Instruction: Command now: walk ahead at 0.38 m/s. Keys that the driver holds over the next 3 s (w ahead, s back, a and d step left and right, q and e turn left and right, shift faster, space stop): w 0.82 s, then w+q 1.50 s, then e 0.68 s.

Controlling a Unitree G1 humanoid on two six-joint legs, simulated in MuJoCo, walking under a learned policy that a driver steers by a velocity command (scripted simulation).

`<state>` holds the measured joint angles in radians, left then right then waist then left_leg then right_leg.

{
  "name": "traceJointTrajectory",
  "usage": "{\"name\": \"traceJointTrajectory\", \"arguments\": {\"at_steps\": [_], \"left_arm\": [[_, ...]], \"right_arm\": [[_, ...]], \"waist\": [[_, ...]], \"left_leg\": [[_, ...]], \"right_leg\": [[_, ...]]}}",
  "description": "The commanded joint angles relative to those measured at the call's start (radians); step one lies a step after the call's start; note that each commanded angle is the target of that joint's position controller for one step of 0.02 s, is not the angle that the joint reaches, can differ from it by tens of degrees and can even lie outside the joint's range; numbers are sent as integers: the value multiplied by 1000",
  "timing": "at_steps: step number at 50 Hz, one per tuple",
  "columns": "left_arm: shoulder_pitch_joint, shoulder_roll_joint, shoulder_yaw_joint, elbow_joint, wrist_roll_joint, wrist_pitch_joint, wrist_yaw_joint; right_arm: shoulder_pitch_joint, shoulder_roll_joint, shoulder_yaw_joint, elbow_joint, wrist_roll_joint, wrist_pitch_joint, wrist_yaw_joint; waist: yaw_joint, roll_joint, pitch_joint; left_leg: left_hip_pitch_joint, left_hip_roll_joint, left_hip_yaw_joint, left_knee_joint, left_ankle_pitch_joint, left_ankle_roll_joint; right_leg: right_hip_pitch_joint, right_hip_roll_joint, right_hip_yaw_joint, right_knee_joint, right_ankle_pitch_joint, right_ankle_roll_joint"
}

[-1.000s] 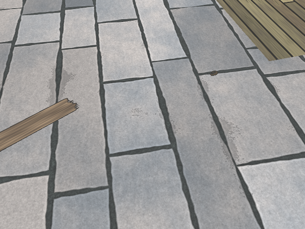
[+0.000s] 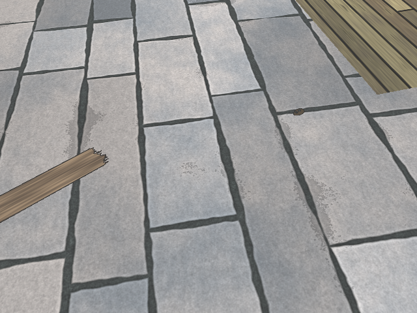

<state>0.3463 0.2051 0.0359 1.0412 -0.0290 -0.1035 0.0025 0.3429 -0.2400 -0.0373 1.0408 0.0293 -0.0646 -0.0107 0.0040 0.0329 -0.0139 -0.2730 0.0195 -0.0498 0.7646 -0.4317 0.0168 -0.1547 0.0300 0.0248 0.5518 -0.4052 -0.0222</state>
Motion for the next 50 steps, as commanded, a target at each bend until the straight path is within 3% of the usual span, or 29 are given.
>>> {"name": "traceJointTrajectory", "arguments": {"at_steps": [1,3,5,7,8,10,12,14,15,16,17,18,19,20,21,23,26,29,33,38,41,42,43,44,45,46,47,49,50], "left_arm": [[305,156,30,58,28,-11,-10],[255,125,15,40,25,-4,-13],[226,73,-6,32,23,17,-2],[137,84,-12,-8,24,27,17],[114,115,-7,-21,23,24,25],[146,188,13,-14,14,10,31],[152,193,21,-4,0,6,31],[146,199,28,-3,12,18,28],[142,191,27,-7,24,31,26],[138,178,20,-22,36,39,24],[259,41,-15,-42,50,30,13],[284,1,-29,-27,24,2,3],[179,103,-2,-60,-7,-20,-3],[68,143,7,-92,-20,-28,-2],[22,142,11,-102,-12,-26,5],[56,115,20,-94,6,2,16],[17,102,25,-115,16,26,22],[-130,117,33,-168,28,22,20],[-287,92,23,-213,23,6,2],[-428,93,10,-267,10,-2,-28],[-417,126,17,-283,7,-11,-42],[-367,151,28,-276,8,-15,-42],[-232,190,50,-239,9,-18,-37],[-26,257,75,-189,20,-20,-28],[122,369,106,-159,35,-11,-21],[132,281,80,-154,32,-6,-20],[43,220,59,-166,28,-8,-16],[-114,145,36,-188,28,-12,-17],[-153,122,30,-187,34,-19,-20]], "right_arm": [[-233,-88,-12,-163,14,-71,18],[-266,-72,-7,-182,19,-76,32],[-297,-47,-3,-205,6,-70,43],[-349,-16,13,-240,-5,-63,58],[-383,-2,21,-258,-11,-57,61],[-415,-34,16,-283,-8,-43,56],[-406,-89,1,-294,1,-33,48],[-307,-138,-26,-275,1,-30,41],[-161,-168,-47,-230,6,-25,37],[-12,-200,-64,-189,9,-19,31],[112,-301,-84,-162,-20,-15,28],[124,-260,-67,-148,-23,-16,39],[13,-192,-46,-158,-15,-26,45],[-81,-151,-34,-178,-14,-34,47],[-153,-132,-27,-186,-25,-42,52],[-206,-95,-16,-181,-42,-50,57],[-151,-109,-17,-147,-34,-56,48],[-80,-146,-25,-124,-34,-52,23],[-6,-160,-26,-105,-22,-41,5],[97,-168,-31,-61,-13,-16,2],[98,-185,-41,-57,-12,2,-1],[86,-191,-43,-62,-12,6,0],[68,-182,-38,-69,-15,12,2],[56,-148,-21,-94,-27,10,3],[164,-25,16,-116,-29,-10,14],[156,-58,9,-96,-7,-33,15],[57,-163,-22,-124,24,-44,14],[-31,-150,-30,-142,17,-37,0],[-15,-131,-38,-136,9,-21,-4]], "waist": [[109,-187,120],[82,-110,127],[62,-118,130],[38,-119,151],[35,-126,149],[28,-159,143],[-1,-159,152],[-64,-169,65],[-131,-165,-27],[-196,-143,-114],[-147,134,-286],[-127,280,-388],[-104,185,-187],[-83,82,-67],[-45,2,-2],[22,48,14],[35,37,57],[5,-1,86],[-44,-1,91],[-89,-5,118],[-59,25,94],[-25,43,61],[50,44,-21],[132,21,-174],[117,-207,-356],[130,-246,-421],[118,-192,-242],[58,-107,-62],[22,-129,-20]], "left_leg": [[-715,-8,-7,443,-112,33],[-819,52,17,492,-10,56],[-747,86,47,392,80,45],[-550,66,86,158,237,14],[-398,43,104,30,332,3],[-212,3,120,-83,417,-3],[-180,-5,96,-166,436,20],[-65,-41,109,-177,393,57],[97,-66,124,-167,367,84],[325,-13,70,-161,347,113],[672,257,-353,-228,153,248],[689,381,-781,-497,-25,328],[524,348,-711,-543,-93,275],[351,317,-540,-547,-37,242],[189,277,-404,-570,91,223],[38,204,-244,-617,195,199],[-19,186,-158,-678,239,226],[47,195,-134,-699,289,232],[91,158,-44,-695,356,193],[269,207,-37,-632,396,185],[362,245,-50,-545,538,164],[358,237,-52,-474,694,154],[325,193,-26,-318,843,132],[155,139,7,-63,755,101],[-282,-29,80,350,323,16],[-406,-65,-75,512,-134,20],[-483,-4,-97,568,-83,37],[-434,85,-54,471,84,35],[-374,114,-59,422,136,33]], "right_leg": [[454,-379,571,-268,377,-252],[472,-356,424,-290,477,-222],[381,-302,292,-352,510,-175],[168,-227,170,-417,457,-147],[52,-192,116,-450,423,-135],[-23,-214,109,-516,397,-141],[56,-246,99,-491,491,-127],[160,-255,62,-312,854,-91],[155,-230,32,-130,994,-68],[22,-192,15,101,910,-41],[-304,-44,-14,519,433,8],[-435,47,94,765,-128,11],[-538,-21,118,859,-92,-16],[-547,-78,87,841,-2,-38],[-497,-126,69,778,81,-42],[-377,-176,72,679,146,-43],[-409,-189,47,578,196,-21],[-543,-197,43,400,356,10],[-501,-151,-5,135,542,23],[-523,-121,-11,-14,496,12],[-467,-97,-23,-63,370,-24],[-364,-69,-42,-77,332,-41],[-171,-39,-63,-101,334,-68],[155,-130,26,-45,358,-123],[603,-411,464,-76,228,-276],[617,-473,697,-217,136,-301],[471,-433,531,-241,122,-233],[180,-352,277,-321,221,-171],[87,-312,185,-360,255,-147]]}}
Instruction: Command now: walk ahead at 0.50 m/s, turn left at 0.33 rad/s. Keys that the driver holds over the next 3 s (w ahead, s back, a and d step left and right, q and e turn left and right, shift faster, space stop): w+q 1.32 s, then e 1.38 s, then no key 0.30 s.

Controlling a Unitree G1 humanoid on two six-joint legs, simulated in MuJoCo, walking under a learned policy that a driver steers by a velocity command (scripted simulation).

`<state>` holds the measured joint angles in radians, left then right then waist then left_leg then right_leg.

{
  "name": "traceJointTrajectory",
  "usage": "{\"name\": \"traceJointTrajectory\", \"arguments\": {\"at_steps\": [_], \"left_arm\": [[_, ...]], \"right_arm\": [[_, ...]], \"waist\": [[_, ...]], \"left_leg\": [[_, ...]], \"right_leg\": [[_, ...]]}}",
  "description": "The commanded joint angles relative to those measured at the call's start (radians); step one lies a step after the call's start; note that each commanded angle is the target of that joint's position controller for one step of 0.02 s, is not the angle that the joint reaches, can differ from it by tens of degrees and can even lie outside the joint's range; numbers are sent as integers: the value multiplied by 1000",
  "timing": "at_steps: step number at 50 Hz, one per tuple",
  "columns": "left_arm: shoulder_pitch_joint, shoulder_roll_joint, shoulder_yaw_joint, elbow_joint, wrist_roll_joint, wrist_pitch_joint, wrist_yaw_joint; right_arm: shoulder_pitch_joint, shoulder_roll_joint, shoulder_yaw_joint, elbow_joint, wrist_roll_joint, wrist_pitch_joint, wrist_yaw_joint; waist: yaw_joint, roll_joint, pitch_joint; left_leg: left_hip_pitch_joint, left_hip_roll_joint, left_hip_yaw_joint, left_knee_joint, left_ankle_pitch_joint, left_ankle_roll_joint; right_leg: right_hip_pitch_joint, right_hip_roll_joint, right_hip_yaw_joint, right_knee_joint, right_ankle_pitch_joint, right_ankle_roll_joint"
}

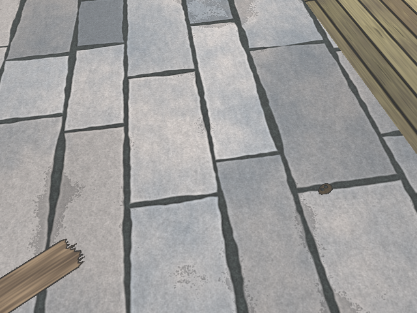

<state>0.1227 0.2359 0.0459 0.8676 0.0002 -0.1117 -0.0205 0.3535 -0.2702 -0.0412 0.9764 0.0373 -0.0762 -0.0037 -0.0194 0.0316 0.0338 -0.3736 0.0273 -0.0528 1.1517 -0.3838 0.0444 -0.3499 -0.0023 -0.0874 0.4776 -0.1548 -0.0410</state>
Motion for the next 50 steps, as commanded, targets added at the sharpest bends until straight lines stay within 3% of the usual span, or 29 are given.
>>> {"name": "traceJointTrajectory", "arguments": {"at_steps": [1,2,4,8,11,15,18,19,20,21,22,23,24,25,26,27,30,33,36,39,41,43,44,45,46,47,48,49,50], "left_arm": [[55,84,20,-6,12,-13,0],[55,87,23,2,15,-17,0],[65,110,31,17,19,-22,6],[85,138,39,30,20,-15,29],[129,165,46,40,9,-5,42],[194,186,56,63,-9,27,46],[163,225,69,46,-16,50,53],[150,238,72,38,-17,59,56],[128,239,70,29,-21,64,57],[138,212,58,8,-4,57,57],[239,48,10,-41,21,25,35],[125,128,20,-61,-22,-22,19],[31,166,31,-93,-55,-45,12],[23,158,29,-91,-43,-54,18],[18,161,37,-75,-12,-48,27],[55,167,44,-79,-6,-35,27],[50,141,44,-91,11,-2,29],[-75,110,33,-138,17,4,31],[-171,89,22,-171,5,-3,19],[-228,113,26,-205,-7,-11,8],[-225,140,34,-213,-8,-22,-1],[-167,164,44,-204,-10,-33,-3],[-78,183,56,-181,-5,-39,1],[53,221,70,-161,11,-43,7],[205,301,91,-146,30,-38,15],[240,284,89,-118,9,-25,6],[185,189,64,-142,-5,-17,7],[136,151,52,-153,-3,-5,12],[90,136,45,-149,5,1,12]], "right_arm": [[-1,-69,-32,-66,0,6,-9],[12,-41,-30,-64,0,20,-7],[-14,-34,-35,-86,-3,36,-8],[-128,-31,-37,-139,-14,30,6],[-246,-12,-25,-184,-20,25,28],[-345,-16,-22,-252,-16,26,55],[-301,-61,-43,-278,-13,32,68],[-215,-92,-61,-265,-10,34,67],[-66,-143,-91,-231,-7,35,59],[86,-234,-128,-196,-7,45,35],[51,-323,-136,-202,-3,37,30],[86,-242,-110,-226,-16,25,34],[48,-189,-95,-223,-25,11,34],[-22,-158,-86,-235,-19,3,34],[-93,-115,-73,-250,-20,2,36],[-125,-112,-68,-268,-33,-1,30],[-118,-133,-72,-272,-23,-4,14],[-64,-164,-80,-262,-18,1,-7],[-25,-163,-80,-254,-15,11,-12],[18,-157,-79,-236,-9,17,-13],[27,-152,-79,-234,-9,24,-19],[10,-156,-82,-242,-13,31,-25],[-10,-142,-76,-252,-14,33,-24],[-28,-99,-59,-272,-22,31,-18],[59,-39,-41,-295,-18,25,-17],[135,-54,-32,-307,2,19,-17],[81,-153,-54,-290,10,22,-17],[-11,-177,-61,-305,0,29,-16],[-58,-163,-62,-319,-12,31,-14]], "waist": [[23,-140,-51],[12,-130,-39],[0,-109,-10],[16,-88,23],[59,-62,54],[82,-56,76],[23,-104,7],[-30,-118,-46],[-115,-102,-124],[-170,8,-215],[-31,245,-294],[-102,123,-380],[-108,76,-243],[-60,-13,-165],[-21,-63,-104],[21,-7,-105],[41,-23,-72],[4,-4,-35],[-39,41,-26],[-60,59,-21],[-50,68,-25],[-14,101,-38],[34,104,-77],[99,70,-192],[105,-123,-361],[76,-374,-420],[93,-231,-273],[99,-143,-161],[77,-98,-79]], "left_leg": [[-224,114,-53,20,118,2],[-212,116,-47,14,136,-1],[-256,118,-53,-21,201,-9],[-304,106,-35,-259,398,-20],[-297,95,34,-407,467,-12],[-361,77,78,-496,379,22],[-215,-7,161,-504,234,73],[-96,-49,185,-504,192,97],[124,-91,185,-571,242,134],[423,9,-15,-615,227,189],[739,254,-590,-717,71,380],[787,302,-770,-858,-4,388],[701,279,-626,-875,81,333],[551,237,-499,-870,190,296],[410,185,-385,-885,298,254],[321,180,-356,-902,386,266],[198,135,-263,-938,492,262],[153,85,-198,-937,507,225],[123,49,-180,-922,396,177],[176,79,-248,-878,334,163],[249,106,-310,-816,321,154],[283,120,-356,-751,378,140],[271,86,-346,-676,447,119],[194,32,-298,-483,439,87],[-92,-91,-174,-143,183,13],[-334,-107,-130,78,-219,-12],[-418,-38,-150,170,-154,-18],[-420,-2,-107,178,-71,-22],[-388,29,-89,133,-10,-24]], "right_leg": [[221,-259,242,-315,29,-121],[189,-251,192,-332,79,-126],[172,-249,114,-353,167,-137],[204,-228,-6,-371,225,-125],[255,-242,-61,-379,232,-118],[433,-293,-98,-302,346,-106],[484,-298,-139,-130,772,-74],[472,-288,-150,6,895,-62],[393,-253,-168,211,876,-32],[153,-202,-170,521,563,16],[-300,19,-52,862,-398,72],[-418,28,168,951,-440,47],[-495,-22,176,921,-341,17],[-454,-69,175,830,-249,6],[-379,-101,166,743,-196,7],[-304,-118,180,706,-167,20],[-251,-118,153,565,-117,72],[-265,-80,133,335,72,104],[-187,-27,121,125,245,100],[-165,-7,143,41,259,86],[-158,-3,164,-3,200,69],[-92,1,159,-21,109,40],[32,8,139,-60,115,15],[264,-80,204,-32,114,-38],[645,-306,519,-34,13,-160],[766,-440,881,-142,-226,-247],[651,-410,801,-177,-371,-207],[513,-367,639,-189,-315,-163],[375,-322,522,-218,-196,-147]]}}
Over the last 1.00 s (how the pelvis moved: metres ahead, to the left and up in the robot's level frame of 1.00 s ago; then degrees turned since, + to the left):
0.54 -0.01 0.01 2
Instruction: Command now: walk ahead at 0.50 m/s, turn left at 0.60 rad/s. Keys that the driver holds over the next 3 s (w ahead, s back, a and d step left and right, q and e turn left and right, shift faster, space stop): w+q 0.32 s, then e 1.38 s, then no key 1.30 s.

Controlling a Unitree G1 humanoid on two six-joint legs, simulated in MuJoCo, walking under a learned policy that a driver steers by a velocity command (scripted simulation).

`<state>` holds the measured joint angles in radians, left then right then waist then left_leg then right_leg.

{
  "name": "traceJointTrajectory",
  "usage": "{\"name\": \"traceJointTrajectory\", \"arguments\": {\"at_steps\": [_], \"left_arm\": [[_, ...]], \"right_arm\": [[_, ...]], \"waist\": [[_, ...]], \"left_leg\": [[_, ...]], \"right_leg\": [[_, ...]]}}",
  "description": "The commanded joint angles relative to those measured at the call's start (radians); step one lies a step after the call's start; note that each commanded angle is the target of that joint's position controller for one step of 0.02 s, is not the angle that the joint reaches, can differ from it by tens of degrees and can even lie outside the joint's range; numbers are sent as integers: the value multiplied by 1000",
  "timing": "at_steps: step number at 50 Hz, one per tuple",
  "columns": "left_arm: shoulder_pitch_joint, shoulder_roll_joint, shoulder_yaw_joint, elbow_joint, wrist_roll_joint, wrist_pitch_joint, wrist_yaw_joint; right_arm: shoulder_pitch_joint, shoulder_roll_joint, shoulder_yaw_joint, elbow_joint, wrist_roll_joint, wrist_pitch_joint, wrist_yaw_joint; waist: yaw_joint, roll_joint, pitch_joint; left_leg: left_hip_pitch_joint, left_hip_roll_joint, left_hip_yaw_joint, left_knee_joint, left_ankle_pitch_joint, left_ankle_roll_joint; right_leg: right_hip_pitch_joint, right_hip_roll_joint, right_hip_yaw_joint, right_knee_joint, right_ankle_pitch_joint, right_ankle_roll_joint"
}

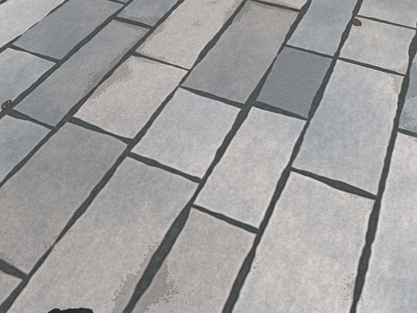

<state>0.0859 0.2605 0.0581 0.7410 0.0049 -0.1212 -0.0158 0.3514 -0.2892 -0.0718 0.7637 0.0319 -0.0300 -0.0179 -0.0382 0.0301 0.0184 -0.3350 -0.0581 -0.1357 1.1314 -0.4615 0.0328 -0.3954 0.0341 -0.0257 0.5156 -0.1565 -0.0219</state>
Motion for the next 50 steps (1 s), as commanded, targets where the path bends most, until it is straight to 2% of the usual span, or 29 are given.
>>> {"name": "traceJointTrajectory", "arguments": {"at_steps": [1,2,4,7,9,12,16,18,19,20,21,22,23,24,25,26,27,28,29,31,37,41,44,45,46,47,48,49,50], "left_arm": [[102,93,25,-17,7,11,9],[92,92,24,-11,10,8,8],[97,105,31,5,2,-2,7],[114,143,45,25,1,-6,9],[116,156,48,32,0,-1,11],[147,176,51,47,-6,12,16],[206,211,59,72,-23,36,18],[218,227,60,86,-34,52,20],[217,240,60,91,-39,58,23],[204,233,52,95,-42,61,24],[212,196,34,89,-26,53,23],[310,65,-16,57,14,37,2],[324,139,-6,110,-25,28,-4],[217,202,18,83,-64,32,-6],[164,174,10,59,-60,37,1],[156,157,11,73,-41,49,12],[198,153,16,87,-33,73,20],[235,139,16,107,-28,95,26],[272,112,14,112,-26,111,32],[250,112,19,91,-19,129,45],[108,108,23,12,-16,151,25],[59,119,33,-37,-14,163,4],[98,114,42,-45,-16,164,-11],[128,142,53,-41,-10,160,-5],[173,247,84,-44,-7,156,12],[188,342,100,-60,13,149,20],[221,278,82,-63,21,129,9],[187,260,75,-66,17,112,7],[134,237,73,-73,-2,105,14]], "right_arm": [[-70,-129,-35,-113,-12,-11,3],[-55,-105,-33,-113,-6,-5,8],[-59,-66,-25,-124,-1,6,12],[-108,-55,-20,-154,-8,9,15],[-144,-50,-16,-162,-6,3,25],[-247,-31,-5,-188,-8,-8,45],[-345,-32,-2,-237,-4,-8,69],[-334,-43,-10,-251,-19,-12,72],[-265,-67,-23,-238,-28,-15,71],[-120,-105,-45,-195,-32,-19,64],[-7,-167,-64,-163,-42,-15,45],[31,-259,-63,-159,-75,-13,27],[71,-203,-47,-176,-72,-12,28],[24,-171,-36,-164,-62,-13,32],[-46,-144,-28,-148,-44,-20,34],[-105,-106,-16,-138,-37,-25,33],[-163,-83,-10,-135,-37,-26,34],[-192,-70,-7,-130,-50,-34,36],[-222,-70,-8,-122,-61,-42,36],[-269,-102,-20,-109,-65,-49,25],[-259,-122,-30,-60,-53,-13,-16],[-241,-149,-41,-37,-34,15,-16],[-255,-159,-47,-25,-6,28,-18],[-203,-139,-45,-1,-5,29,-17],[-179,-104,-36,-3,-33,26,-14],[-236,-64,-20,-63,-66,23,-13],[-304,-101,-28,-66,-57,23,-11],[-316,-109,-33,-67,-29,25,-9],[-298,-104,-34,-50,-25,28,-17]], "waist": [[72,-108,-28],[54,-127,-13],[47,-130,-5],[50,-99,-2],[60,-91,0],[102,-82,27],[127,-84,63],[93,-99,46],[45,-120,-5],[-42,-106,-85],[-94,-62,-171],[-26,204,-349],[-88,124,-569],[-98,68,-445],[-55,49,-300],[-17,19,-202],[36,32,-163],[60,37,-144],[88,51,-147],[99,73,-115],[47,69,-78],[29,73,-65],[63,70,-77],[68,27,-89],[59,-165,-113],[60,-386,-125],[121,-223,-214],[100,-176,-189],[71,-124,-164]], "left_leg": [[-392,146,-6,105,106,-10],[-348,165,4,79,128,-8],[-343,180,25,36,159,-15],[-396,191,26,-74,266,-30],[-389,187,44,-184,372,-30],[-351,169,103,-351,489,-20],[-350,144,159,-469,434,10],[-245,82,193,-521,329,43],[-133,40,209,-551,310,65],[79,7,212,-647,437,97],[352,81,126,-640,729,128],[774,448,-296,-551,1176,321],[787,538,-448,-596,1232,401],[680,476,-256,-616,1247,344],[546,417,-152,-654,1129,282],[410,376,-93,-703,1021,246],[282,353,-38,-763,938,231],[166,338,15,-802,950,223],[113,340,54,-828,942,232],[62,338,114,-867,892,233],[119,353,196,-904,571,211],[203,398,189,-836,551,191],[225,384,222,-706,577,122],[199,337,256,-614,518,64],[54,238,339,-375,347,-23],[-273,64,311,-102,-196,-113],[-317,55,126,55,-255,-105],[-345,72,90,89,-178,-86],[-360,89,77,61,-97,-79]], "right_leg": [[339,-325,378,-281,-112,-155],[283,-299,308,-309,-65,-147],[251,-291,216,-349,22,-163],[284,-302,117,-372,149,-180],[309,-285,38,-373,207,-165],[334,-270,-55,-368,236,-139],[441,-309,-105,-333,301,-120],[457,-314,-116,-225,644,-111],[461,-307,-119,-121,817,-98],[415,-271,-143,40,851,-68],[237,-222,-155,243,642,-21],[-168,-67,-124,665,-355,56],[-173,-15,138,847,-582,60],[-229,-64,174,846,-530,53],[-271,-106,133,754,-462,52],[-257,-132,111,686,-404,62],[-172,-151,100,646,-358,75],[-71,-143,90,638,-310,86],[-24,-138,82,608,-272,100],[-27,-133,66,540,-214,112],[-60,-149,34,348,-72,89],[-71,-129,-5,251,-159,59],[38,-81,-60,46,-69,9],[125,-64,-34,-53,73,-22],[272,-192,169,-112,450,-87],[421,-418,513,-117,736,-304],[438,-421,513,-130,697,-362],[419,-372,424,-132,633,-318],[395,-320,366,-128,539,-262]]}}
Over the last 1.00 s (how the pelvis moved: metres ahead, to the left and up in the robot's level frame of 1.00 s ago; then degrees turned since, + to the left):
0.57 0.12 -0.01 34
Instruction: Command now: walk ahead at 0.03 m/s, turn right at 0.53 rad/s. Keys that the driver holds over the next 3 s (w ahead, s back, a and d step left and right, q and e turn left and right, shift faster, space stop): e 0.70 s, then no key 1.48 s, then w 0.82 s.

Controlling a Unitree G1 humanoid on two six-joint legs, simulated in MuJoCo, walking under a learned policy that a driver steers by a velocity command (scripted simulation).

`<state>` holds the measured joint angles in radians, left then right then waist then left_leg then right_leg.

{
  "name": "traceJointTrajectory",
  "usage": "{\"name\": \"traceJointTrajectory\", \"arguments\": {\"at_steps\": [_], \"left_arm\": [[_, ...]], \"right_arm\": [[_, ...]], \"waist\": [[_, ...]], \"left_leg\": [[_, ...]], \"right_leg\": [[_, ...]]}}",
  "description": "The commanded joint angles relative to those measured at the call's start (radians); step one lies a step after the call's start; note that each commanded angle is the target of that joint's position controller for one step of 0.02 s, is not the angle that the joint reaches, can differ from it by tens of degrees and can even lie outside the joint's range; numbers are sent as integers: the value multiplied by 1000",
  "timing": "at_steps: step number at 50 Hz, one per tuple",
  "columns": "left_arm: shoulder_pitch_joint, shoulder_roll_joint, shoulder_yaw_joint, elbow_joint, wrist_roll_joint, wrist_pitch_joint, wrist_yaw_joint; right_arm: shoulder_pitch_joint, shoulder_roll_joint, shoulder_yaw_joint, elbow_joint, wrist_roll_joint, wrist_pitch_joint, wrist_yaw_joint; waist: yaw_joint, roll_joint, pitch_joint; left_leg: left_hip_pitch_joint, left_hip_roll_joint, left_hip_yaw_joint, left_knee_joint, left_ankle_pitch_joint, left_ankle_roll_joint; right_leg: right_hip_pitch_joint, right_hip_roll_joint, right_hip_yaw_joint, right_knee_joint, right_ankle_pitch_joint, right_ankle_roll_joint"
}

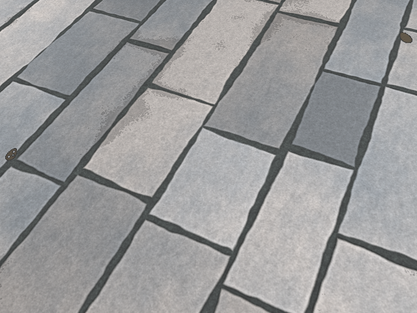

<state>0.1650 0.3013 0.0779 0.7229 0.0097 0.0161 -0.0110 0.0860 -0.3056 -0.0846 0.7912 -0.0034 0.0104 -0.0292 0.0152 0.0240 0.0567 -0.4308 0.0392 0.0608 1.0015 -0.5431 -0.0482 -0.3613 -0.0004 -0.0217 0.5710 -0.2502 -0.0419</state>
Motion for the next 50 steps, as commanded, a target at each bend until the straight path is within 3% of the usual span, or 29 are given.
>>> {"name": "traceJointTrajectory", "arguments": {"at_steps": [1,4,8,12,15,18,19,20,21,22,23,24,26,28,32,36,38,39,40,41,42,43,44,46,48,50], "left_arm": [[12,165,43,-65,-26,-28,17],[-9,163,39,-83,-16,-16,34],[5,185,49,-89,-23,-6,48],[-16,192,51,-103,-19,7,45],[-30,187,49,-112,-22,15,40],[-69,173,42,-129,-36,26,46],[-47,139,32,-135,-31,28,48],[9,82,17,-147,-24,22,44],[7,157,40,-153,-18,11,42],[30,220,62,-130,-22,10,39],[44,219,70,-109,-27,18,39],[54,194,66,-95,-26,29,42],[30,144,51,-110,-32,39,36],[-25,116,39,-144,-40,36,31],[-59,91,22,-181,-30,35,17],[-33,106,27,-189,-29,44,4],[16,98,30,-175,-26,47,-2],[63,103,35,-155,-23,46,0],[92,143,46,-148,-22,44,9],[105,245,61,-173,-10,40,29],[97,217,44,-184,20,17,17],[74,188,36,-173,23,-3,8],[29,165,29,-158,14,-15,8],[-38,135,14,-152,-2,-20,15],[-50,97,-3,-142,4,-26,23],[-57,85,-6,-128,4,-28,25]], "right_arm": [[-32,-105,-28,-71,1,-9,-15],[-6,-88,-28,-64,3,-8,-17],[-31,-61,-16,-65,6,-11,-15],[-35,-72,-17,-63,11,-15,-4],[-21,-84,-20,-64,15,-30,9],[65,-94,-28,-39,15,-47,23],[95,-145,-42,-34,2,-47,19],[62,-230,-56,-47,-16,-36,9],[64,-202,-49,-57,-45,-36,13],[20,-151,-33,-79,-39,-40,11],[-23,-117,-25,-86,-24,-37,6],[-41,-99,-18,-92,-8,-34,1],[-21,-102,-13,-87,-2,-26,-10],[30,-116,-18,-79,-9,-16,-20],[47,-165,-35,-83,-6,-5,-16],[38,-192,-43,-84,11,-4,5],[21,-194,-41,-76,31,-5,12],[26,-174,-33,-66,40,-6,14],[85,-125,-18,-42,26,-11,21],[85,-30,20,-79,-39,-17,31],[24,-91,-1,-93,-16,-14,19],[4,-139,-15,-87,10,-5,10],[11,-139,-20,-77,17,0,6],[40,-136,-23,-47,3,12,-5],[78,-112,-19,-31,6,12,-3],[71,-86,-7,-29,8,13,-2]], "waist": [[3,-105,-178],[-26,-135,-196],[-7,-144,-193],[3,-177,-165],[4,-196,-158],[-49,-187,-162],[-40,-114,-178],[27,166,-166],[3,239,-152],[15,147,-132],[31,112,-111],[28,103,-94],[5,113,-72],[-34,134,-82],[-62,150,-121],[-54,163,-119],[-16,149,-120],[8,125,-127],[4,15,-153],[-26,-315,-197],[30,-263,-222],[33,-187,-180],[9,-175,-140],[-18,-163,-109],[-38,-162,-133],[-31,-161,-132]], "left_leg": [[-264,1,-128,149,42,1],[-174,-28,-126,83,141,-13],[-126,-48,-140,-112,189,-36],[-30,-68,-145,-241,201,-37],[23,-81,-149,-344,187,-22],[190,-73,-129,-622,370,14],[308,47,-213,-664,445,57],[392,258,-440,-680,660,176],[330,385,-585,-704,745,326],[303,360,-507,-697,723,331],[290,287,-399,-682,673,280],[297,236,-326,-676,626,245],[300,202,-239,-683,657,246],[370,207,-203,-688,680,261],[406,248,-151,-680,715,274],[350,266,-108,-656,719,259],[328,260,-93,-596,699,226],[283,236,-67,-537,651,185],[176,185,-1,-419,514,107],[-84,68,81,-125,-25,-2],[-133,15,-41,50,-155,-26],[-130,32,-77,125,-110,-24],[-137,40,-92,123,-41,-17],[-109,40,-97,105,79,-27],[-42,29,-95,70,157,-37],[-10,35,-96,-64,178,-41]], "right_leg": [[326,-267,341,-193,576,-210],[269,-221,308,-205,576,-198],[264,-200,333,-200,472,-190],[183,-181,396,-207,318,-183],[185,-171,465,-184,318,-175],[149,-114,482,-115,284,-114],[57,-62,436,-31,123,-63],[-129,98,250,176,-236,2],[-221,109,182,406,-419,49],[-223,62,196,545,-359,69],[-229,49,180,596,-293,85],[-248,42,167,631,-240,104],[-267,30,126,635,-174,132],[-287,10,88,540,-148,147],[-187,-37,40,342,-160,145],[-39,-25,-20,164,-138,107],[62,-3,-39,-17,-40,63],[164,18,-45,-147,67,31],[321,-32,48,-212,263,-3],[492,-319,392,-182,710,-113],[355,-424,461,-191,723,-300],[298,-362,384,-217,610,-291],[272,-291,312,-226,497,-232],[227,-235,246,-234,466,-178],[212,-211,205,-239,492,-176],[229,-198,193,-239,437,-171]]}}
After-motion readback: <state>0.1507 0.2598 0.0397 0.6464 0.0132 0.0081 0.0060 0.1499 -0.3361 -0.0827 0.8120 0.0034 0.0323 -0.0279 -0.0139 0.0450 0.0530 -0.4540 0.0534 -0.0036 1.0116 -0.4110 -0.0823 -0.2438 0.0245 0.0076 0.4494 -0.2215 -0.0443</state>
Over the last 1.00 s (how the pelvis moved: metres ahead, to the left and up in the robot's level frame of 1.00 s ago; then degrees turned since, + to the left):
0.35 0.04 0.00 -2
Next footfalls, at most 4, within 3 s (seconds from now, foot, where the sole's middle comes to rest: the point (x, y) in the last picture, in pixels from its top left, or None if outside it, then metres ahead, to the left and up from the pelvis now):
0.38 left None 0.10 0.14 -0.77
0.80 right None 0.00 -0.12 -0.77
1.18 left None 0.11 0.10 -0.77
2.88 left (273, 306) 0.45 -0.11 -0.77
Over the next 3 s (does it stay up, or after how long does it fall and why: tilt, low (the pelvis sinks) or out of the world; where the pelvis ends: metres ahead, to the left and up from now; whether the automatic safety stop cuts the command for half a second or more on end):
stays up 0.30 -0.12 -0.01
